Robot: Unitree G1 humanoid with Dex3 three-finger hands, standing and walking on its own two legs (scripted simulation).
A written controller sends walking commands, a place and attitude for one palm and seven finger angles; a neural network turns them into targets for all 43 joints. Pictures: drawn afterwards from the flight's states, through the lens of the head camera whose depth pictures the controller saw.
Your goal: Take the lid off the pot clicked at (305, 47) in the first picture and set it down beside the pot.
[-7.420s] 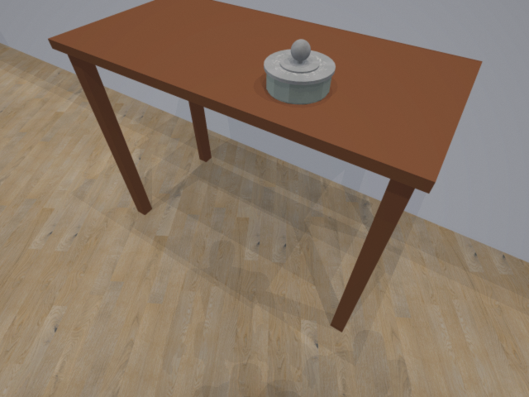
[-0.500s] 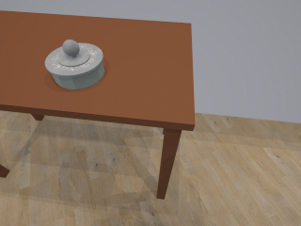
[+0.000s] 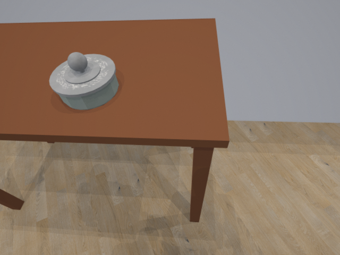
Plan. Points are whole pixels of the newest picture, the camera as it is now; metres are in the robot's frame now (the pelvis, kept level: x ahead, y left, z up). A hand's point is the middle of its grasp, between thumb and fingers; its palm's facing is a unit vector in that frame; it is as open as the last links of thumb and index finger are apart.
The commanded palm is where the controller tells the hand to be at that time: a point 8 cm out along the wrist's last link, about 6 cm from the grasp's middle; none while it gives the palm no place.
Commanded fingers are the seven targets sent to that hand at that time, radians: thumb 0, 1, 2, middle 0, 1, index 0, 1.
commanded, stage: shuffle to correct the standing spot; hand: left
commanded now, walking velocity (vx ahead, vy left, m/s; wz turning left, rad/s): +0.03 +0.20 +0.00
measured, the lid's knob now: (77, 61) +0.51 +0.26 +0.18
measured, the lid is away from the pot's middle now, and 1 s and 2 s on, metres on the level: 0.00 0.00 0.00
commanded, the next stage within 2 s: come to a stop and stand still in 0.74 s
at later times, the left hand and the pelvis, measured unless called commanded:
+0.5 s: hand out of the picture +0.00 +0.31 -0.18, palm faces +0.09 -0.95 -0.29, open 7.3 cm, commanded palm none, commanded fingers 0.00 0.90 0.90 -0.20 -0.30 -0.20 -0.30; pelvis -0.02 +0.09 +0.00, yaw +0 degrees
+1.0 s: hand out of the picture -0.01 +0.30 -0.14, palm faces +0.08 -0.97 -0.22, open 7.3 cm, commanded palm none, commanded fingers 0.00 0.90 0.90 -0.20 -0.30 -0.20 -0.30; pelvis +0.02 +0.13 +0.02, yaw +0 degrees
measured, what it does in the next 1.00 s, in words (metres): steps to the left: left foot, then right foot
